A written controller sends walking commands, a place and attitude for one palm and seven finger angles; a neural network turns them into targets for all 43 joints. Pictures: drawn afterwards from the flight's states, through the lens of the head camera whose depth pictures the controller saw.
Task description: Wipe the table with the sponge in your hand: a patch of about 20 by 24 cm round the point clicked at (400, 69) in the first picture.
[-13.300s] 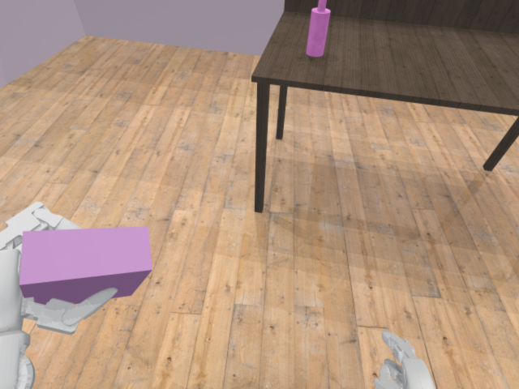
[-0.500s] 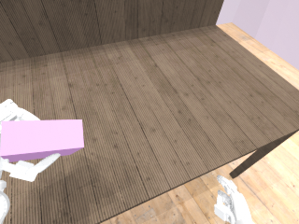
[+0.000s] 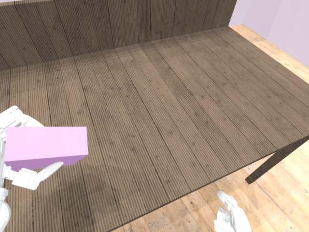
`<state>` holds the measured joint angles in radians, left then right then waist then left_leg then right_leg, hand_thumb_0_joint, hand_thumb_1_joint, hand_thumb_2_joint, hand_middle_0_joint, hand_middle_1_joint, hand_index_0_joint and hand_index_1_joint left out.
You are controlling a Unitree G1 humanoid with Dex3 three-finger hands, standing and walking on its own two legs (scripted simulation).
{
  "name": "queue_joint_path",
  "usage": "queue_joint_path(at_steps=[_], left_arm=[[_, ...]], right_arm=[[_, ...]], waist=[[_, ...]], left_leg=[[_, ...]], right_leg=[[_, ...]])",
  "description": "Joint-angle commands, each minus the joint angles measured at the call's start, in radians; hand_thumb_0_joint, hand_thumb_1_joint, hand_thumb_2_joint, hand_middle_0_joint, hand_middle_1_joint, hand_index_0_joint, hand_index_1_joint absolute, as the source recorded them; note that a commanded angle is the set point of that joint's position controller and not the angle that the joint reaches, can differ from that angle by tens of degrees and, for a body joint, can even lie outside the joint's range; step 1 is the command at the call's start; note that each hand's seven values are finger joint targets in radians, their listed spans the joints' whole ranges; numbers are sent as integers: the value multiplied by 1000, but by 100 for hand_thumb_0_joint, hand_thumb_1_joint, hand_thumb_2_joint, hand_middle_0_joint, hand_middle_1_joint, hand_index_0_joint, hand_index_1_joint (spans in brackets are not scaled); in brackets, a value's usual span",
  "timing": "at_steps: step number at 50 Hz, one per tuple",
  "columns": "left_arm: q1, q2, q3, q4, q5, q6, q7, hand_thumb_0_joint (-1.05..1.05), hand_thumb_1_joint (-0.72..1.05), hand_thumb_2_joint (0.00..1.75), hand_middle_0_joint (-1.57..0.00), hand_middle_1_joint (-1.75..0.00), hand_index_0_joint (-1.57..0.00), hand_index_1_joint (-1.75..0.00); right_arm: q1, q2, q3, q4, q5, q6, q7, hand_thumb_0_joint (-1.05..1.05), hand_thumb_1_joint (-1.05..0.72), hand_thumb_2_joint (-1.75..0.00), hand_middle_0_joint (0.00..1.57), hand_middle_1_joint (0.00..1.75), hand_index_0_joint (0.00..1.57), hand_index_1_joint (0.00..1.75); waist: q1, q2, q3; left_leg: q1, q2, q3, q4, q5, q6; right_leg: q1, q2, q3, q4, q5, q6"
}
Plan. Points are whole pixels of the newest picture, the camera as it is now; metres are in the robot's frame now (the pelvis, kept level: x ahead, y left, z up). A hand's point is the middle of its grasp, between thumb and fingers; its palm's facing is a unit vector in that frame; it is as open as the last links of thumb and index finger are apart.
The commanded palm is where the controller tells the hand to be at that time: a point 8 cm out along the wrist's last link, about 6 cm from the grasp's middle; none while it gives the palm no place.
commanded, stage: look again from close up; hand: left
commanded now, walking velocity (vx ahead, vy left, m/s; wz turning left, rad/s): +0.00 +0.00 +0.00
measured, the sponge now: (57, 149) +0.24 +0.21 +0.15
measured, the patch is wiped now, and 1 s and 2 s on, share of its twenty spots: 0.00 0.00 0.00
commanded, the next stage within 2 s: come to a stop and stand still in 0.28 s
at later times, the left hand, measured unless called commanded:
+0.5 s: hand (46, 167) +0.20 +0.21 +0.16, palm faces +0.40 -0.85 -0.36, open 9.4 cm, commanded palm +0.14 +0.25 +0.18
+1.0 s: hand (52, 157) +0.22 +0.21 +0.15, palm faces +0.35 -0.86 -0.38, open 9.4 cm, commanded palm +0.16 +0.25 +0.18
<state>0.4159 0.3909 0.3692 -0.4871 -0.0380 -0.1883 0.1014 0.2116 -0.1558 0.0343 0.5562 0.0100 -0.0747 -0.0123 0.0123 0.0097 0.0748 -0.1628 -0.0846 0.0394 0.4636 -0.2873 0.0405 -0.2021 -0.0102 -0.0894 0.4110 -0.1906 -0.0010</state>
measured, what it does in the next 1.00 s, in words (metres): stands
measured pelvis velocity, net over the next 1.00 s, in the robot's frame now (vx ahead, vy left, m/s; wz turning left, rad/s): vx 0.00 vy -0.03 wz -0.01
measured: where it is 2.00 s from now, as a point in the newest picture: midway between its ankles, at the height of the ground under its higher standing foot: outside the picture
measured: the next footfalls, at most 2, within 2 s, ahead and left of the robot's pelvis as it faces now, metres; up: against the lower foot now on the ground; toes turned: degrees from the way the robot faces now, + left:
none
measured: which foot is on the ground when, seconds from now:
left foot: down 0.00-1.00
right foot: down 0.00-1.00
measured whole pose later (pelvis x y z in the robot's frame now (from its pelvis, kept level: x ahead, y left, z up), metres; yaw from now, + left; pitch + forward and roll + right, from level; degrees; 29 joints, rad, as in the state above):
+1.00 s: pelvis +0.00 -0.03 +0.00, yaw -1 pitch +0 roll -1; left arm 0.48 0.37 0.34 -0.48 -0.06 -0.16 0.11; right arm 0.19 -0.20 0.01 0.56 0.02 -0.09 -0.04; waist 0.01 -0.01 0.04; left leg -0.16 -0.05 0.03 0.44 -0.28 0.06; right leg -0.20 0.03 -0.09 0.37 -0.18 -0.04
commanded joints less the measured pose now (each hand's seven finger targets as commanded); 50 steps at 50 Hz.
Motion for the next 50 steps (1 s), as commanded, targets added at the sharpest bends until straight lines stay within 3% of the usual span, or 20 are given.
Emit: queue_joint_path(at_steps=[1,5,6,8,12,15,16,17,20,21,25,26,30,31,35,39,41,44,46,50], left_arm=[[47,99,92,-151,-21,-50,18,0,10,130,-120,-160,-120,-160],[-34,149,109,-269,-14,-59,31,0,10,130,-120,-160,-120,-160],[-30,121,82,-244,-17,-62,30,0,10,130,-120,-160,-120,-160],[-65,148,92,-276,-11,-66,37,0,10,130,-120,-160,-120,-160],[-98,134,78,-249,-3,-73,40,0,10,130,-120,-160,-120,-160],[-103,127,85,-200,5,-69,44,0,10,130,-120,-160,-120,-160],[-98,86,50,-153,2,-71,38,0,10,130,-120,-160,-120,-160],[-105,101,58,-148,7,-69,35,0,10,130,-120,-160,-120,-160],[-99,108,68,-129,10,-63,36,0,10,130,-120,-160,-120,-160],[-95,72,31,-105,4,-66,28,0,10,130,-120,-160,-120,-160],[-101,141,80,-175,7,-64,33,0,10,130,-120,-160,-120,-160],[-90,101,44,-171,0,-69,27,0,10,130,-120,-160,-120,-160],[-59,178,118,-241,-9,-68,39,0,10,130,-120,-160,-120,-160],[-49,140,88,-243,-15,-74,35,0,10,130,-120,-160,-120,-160],[-6,173,128,-264,-22,-72,40,0,10,130,-120,-160,-120,-160],[42,143,106,-229,-34,-61,30,0,10,130,-120,-160,-120,-160],[67,111,83,-188,-37,-54,24,0,10,130,-120,-160,-120,-160],[46,128,93,-188,-37,-42,25,0,10,130,-120,-160,-120,-160],[23,115,75,-188,-34,-43,26,0,10,130,-120,-160,-120,-160],[-57,156,92,-264,-27,-40,35,0,10,130,-120,-160,-120,-160]], right_arm=[[-55,-161,-72,-159,11,-40,-20,0,-90,-90,20,30,20,30],[-88,-160,-69,-165,13,-54,-31,0,-90,-90,20,30,20,30],[-80,-157,-65,-162,8,-56,-34,0,-90,-90,20,30,20,30],[-75,-164,-74,-161,7,-67,-38,0,-90,-90,20,30,20,30],[-70,-166,-72,-155,6,-80,-41,0,-90,-90,20,30,20,30],[-75,-168,-71,-149,12,-87,-40,0,-90,-90,20,30,20,30],[-62,-166,-64,-145,6,-85,-38,0,-90,-90,20,30,20,30],[-58,-168,-70,-152,7,-86,-39,0,-90,-90,20,30,20,30],[-68,-170,-69,-146,12,-92,-36,0,-90,-90,20,30,20,30],[-57,-171,-62,-147,2,-89,-33,0,-90,-90,20,30,20,30],[-78,-180,-69,-146,7,-95,-28,0,-90,-90,20,30,20,30],[-75,-172,-62,-146,-2,-94,-27,0,-90,-90,20,30,20,30],[-91,-175,-65,-138,7,-104,-26,0,-90,-90,20,30,20,30],[-84,-170,-60,-138,-1,-103,-26,0,-90,-90,20,30,20,30],[-87,-172,-68,-133,11,-108,-27,0,-90,-90,20,30,20,30],[-67,-179,-76,-143,12,-95,-28,0,-90,-90,20,30,20,30],[-71,-174,-71,-136,11,-85,-30,0,-90,-90,20,30,20,30],[-65,-181,-80,-145,15,-76,-33,0,-90,-90,20,30,20,30],[-76,-174,-68,-140,11,-68,-36,0,-90,-90,20,30,20,30],[-90,-172,-70,-143,16,-72,-41,0,-90,-90,20,30,20,30]], waist=[[-2,16,-189],[-2,66,-198],[1,66,-185],[4,84,-181],[5,120,-125],[5,99,-84],[3,81,-75],[4,72,-62],[2,18,-69],[0,0,-79],[1,-6,-110],[-2,-12,-121],[0,29,-182],[-2,32,-196],[-4,94,-243],[-5,51,-238],[-7,34,-219],[-6,15,-201],[-6,22,-180],[-4,80,-183]], left_leg=[[-70,183,-134,-83,387,-136],[-76,188,-148,-113,337,-112],[-83,192,-156,-130,301,-109],[-101,200,-165,-140,256,-98],[-167,206,-181,-192,35,-63],[-209,206,-168,-214,-94,-36],[-229,202,-181,-223,-139,-24],[-249,203,-182,-226,-169,-12],[-206,187,-157,-194,-144,-7],[-213,175,-163,-185,-151,0],[-127,150,-137,-109,-76,4],[-130,144,-135,-94,-50,10],[-65,149,-134,-69,74,0],[-81,152,-139,-79,112,0],[-57,169,-144,-78,288,-27],[-50,181,-146,-62,437,-55],[-33,186,-141,-72,438,-60],[-53,192,-148,-79,405,-62],[-50,191,-145,-97,362,-58],[-45,191,-151,-113,326,-63]], right_leg=[[160,-83,70,11,222,-62],[163,-75,84,29,201,-43],[152,-71,75,23,159,-39],[171,-72,88,20,154,-36],[162,-64,108,-5,44,-34],[140,-58,126,-22,-19,-29],[136,-55,123,-33,-50,-27],[140,-58,137,-46,-56,-26],[96,-64,165,-89,-93,-27],[94,-68,164,-104,-133,-26],[35,-104,218,-167,-166,-40],[50,-113,214,-169,-166,-42],[76,-118,225,-142,-14,-49],[121,-114,201,-118,36,-51],[193,-93,170,-29,292,-52],[216,-93,143,-8,406,-55],[182,-85,132,-16,370,-52],[188,-89,142,-27,357,-53],[156,-84,131,-33,299,-47],[158,-81,150,-31,264,-48]])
